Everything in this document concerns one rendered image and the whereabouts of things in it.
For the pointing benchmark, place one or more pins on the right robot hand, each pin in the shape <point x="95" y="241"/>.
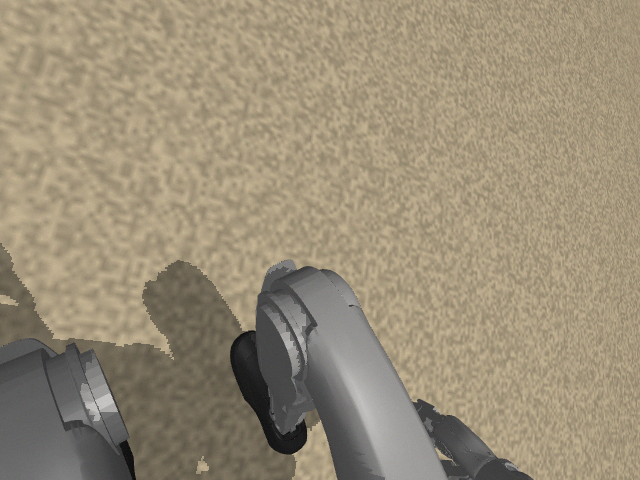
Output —
<point x="456" y="441"/>

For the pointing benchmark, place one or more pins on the right robot foot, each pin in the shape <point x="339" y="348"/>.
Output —
<point x="244" y="362"/>

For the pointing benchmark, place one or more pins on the left robot foot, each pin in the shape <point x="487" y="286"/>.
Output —
<point x="128" y="457"/>

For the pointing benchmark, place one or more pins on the right robot arm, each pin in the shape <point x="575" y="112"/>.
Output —
<point x="501" y="469"/>

